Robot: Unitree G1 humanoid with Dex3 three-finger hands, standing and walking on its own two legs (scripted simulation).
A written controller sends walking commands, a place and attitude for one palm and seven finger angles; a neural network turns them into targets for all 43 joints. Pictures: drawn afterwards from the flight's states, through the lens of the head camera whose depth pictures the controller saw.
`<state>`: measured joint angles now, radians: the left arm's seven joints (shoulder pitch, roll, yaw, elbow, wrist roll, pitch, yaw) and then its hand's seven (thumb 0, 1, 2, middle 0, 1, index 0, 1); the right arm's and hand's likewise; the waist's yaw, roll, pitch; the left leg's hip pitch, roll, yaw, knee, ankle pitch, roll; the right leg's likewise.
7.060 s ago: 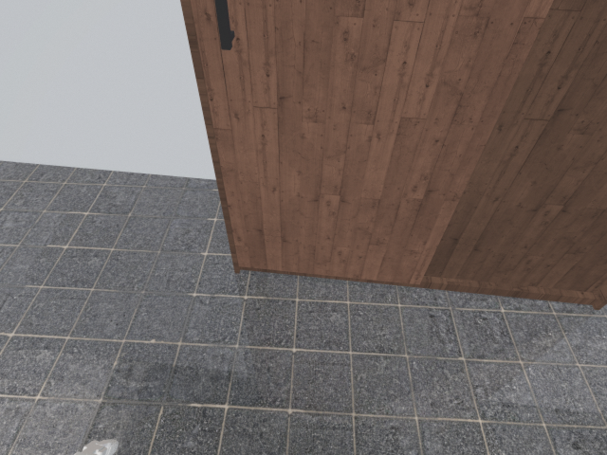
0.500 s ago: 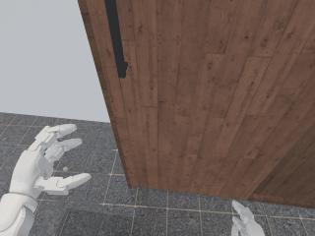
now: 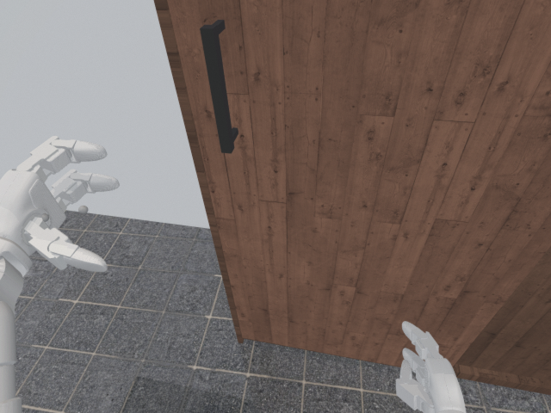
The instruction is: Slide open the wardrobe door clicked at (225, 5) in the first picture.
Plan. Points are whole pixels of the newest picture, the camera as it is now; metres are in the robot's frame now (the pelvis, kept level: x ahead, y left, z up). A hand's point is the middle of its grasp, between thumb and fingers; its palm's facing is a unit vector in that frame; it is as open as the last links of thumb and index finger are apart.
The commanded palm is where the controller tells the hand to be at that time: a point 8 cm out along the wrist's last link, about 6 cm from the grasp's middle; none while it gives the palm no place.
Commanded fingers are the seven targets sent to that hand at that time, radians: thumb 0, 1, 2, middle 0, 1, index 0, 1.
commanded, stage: raise the hand with hooked fingers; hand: left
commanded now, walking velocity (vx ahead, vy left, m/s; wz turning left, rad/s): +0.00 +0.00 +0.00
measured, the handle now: (223, 91) +0.52 +0.16 +0.25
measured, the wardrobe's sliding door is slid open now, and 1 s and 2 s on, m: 0.00 0.00 0.00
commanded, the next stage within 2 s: move the hooked fingers beside the handle in 0.70 s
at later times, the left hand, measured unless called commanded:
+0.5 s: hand (72, 176) +0.28 +0.27 +0.26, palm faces +0.03 -0.99 -0.12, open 14.0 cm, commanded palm +0.24 +0.31 +0.27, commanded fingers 0.00 -0.50 0.30 -0.30 -1.20 -0.30 -1.20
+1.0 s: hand (79, 167) +0.30 +0.28 +0.25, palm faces +0.03 -0.99 -0.11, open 14.0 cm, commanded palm +0.26 +0.32 +0.27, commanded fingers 0.00 -0.50 0.30 -0.30 -1.20 -0.30 -1.20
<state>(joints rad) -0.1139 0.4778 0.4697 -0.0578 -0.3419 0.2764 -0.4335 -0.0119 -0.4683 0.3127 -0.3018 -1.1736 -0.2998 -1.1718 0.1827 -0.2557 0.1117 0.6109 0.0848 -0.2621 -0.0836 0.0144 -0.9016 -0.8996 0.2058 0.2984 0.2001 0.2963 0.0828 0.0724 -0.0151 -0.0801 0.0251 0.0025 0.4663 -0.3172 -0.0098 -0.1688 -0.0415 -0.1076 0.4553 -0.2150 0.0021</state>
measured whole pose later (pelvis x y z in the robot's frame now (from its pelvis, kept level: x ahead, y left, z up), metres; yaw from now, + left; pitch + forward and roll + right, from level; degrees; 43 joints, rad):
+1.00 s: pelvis +0.00 +0.00 +0.00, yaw +0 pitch -3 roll +0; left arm -0.35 0.55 0.48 0.11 -0.30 0.39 -0.47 -0.02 -0.51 0.30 -0.30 -1.20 -0.30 -1.20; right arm 0.19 -0.29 0.11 0.62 0.10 -0.20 -0.07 0.02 -0.90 -0.90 0.21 0.30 0.20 0.30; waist 0.07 0.07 -0.03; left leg -0.09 0.01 0.01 0.44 -0.30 0.00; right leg -0.18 -0.05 -0.10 0.44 -0.20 0.01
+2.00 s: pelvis +0.01 +0.01 +0.00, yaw -2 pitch +1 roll +0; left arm -0.70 0.53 0.38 0.54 -0.20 0.29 -0.37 -0.02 -0.50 0.30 -0.30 -1.20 -0.30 -1.20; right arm 0.25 -0.29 0.08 0.63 0.10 -0.12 -0.09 0.01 -0.90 -0.90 0.21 0.30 0.20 0.30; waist 0.00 0.05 -0.04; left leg -0.13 0.01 0.03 0.41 -0.29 0.00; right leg -0.24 -0.04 -0.07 0.42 -0.19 0.01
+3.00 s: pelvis +0.02 +0.02 +0.00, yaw -3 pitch +3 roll -1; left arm -0.82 0.53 0.37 0.74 -0.16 0.20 -0.35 -0.02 -0.50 0.30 -0.30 -1.20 -0.30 -1.20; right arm 0.30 -0.29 0.05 0.64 0.09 -0.09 -0.07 0.01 -0.90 -0.90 0.21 0.30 0.20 0.30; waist -0.03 0.05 -0.06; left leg -0.16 0.02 0.05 0.40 -0.30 0.01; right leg -0.27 -0.04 -0.06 0.39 -0.18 0.02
